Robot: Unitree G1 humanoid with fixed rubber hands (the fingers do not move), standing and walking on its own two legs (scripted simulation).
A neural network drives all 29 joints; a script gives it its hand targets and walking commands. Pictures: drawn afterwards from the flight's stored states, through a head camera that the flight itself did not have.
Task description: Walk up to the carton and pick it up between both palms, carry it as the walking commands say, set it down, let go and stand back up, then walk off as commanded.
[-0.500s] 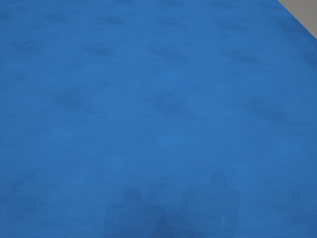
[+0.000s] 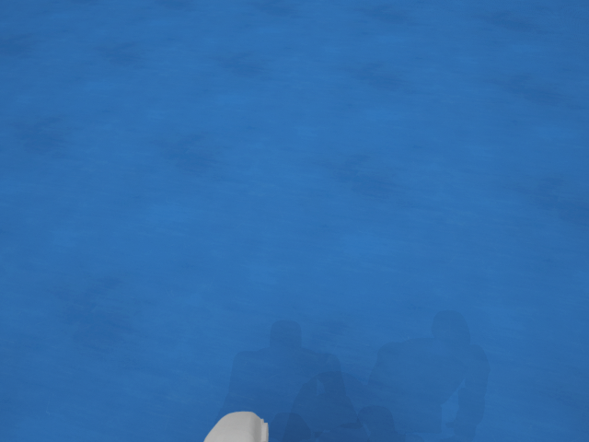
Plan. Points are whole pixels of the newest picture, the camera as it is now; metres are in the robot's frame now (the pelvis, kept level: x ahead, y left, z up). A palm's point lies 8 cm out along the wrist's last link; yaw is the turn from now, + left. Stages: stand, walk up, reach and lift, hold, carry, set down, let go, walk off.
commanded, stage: stand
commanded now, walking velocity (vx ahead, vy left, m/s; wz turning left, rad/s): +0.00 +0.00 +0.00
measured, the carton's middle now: out of the picture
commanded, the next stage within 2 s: none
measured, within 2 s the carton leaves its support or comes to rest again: neither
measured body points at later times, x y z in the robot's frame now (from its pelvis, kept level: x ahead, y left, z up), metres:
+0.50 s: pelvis +0.02 +0.14 +0.00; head +0.03 +0.18 +0.45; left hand -0.01 +0.36 -0.17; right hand +0.12 -0.08 -0.12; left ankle -0.01 +0.20 -0.74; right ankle -0.02 -0.02 -0.67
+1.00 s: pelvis +0.04 +0.15 +0.01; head +0.05 +0.15 +0.45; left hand +0.01 +0.35 -0.16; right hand +0.00 -0.04 -0.16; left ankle -0.01 +0.20 -0.74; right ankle +0.00 +0.02 -0.74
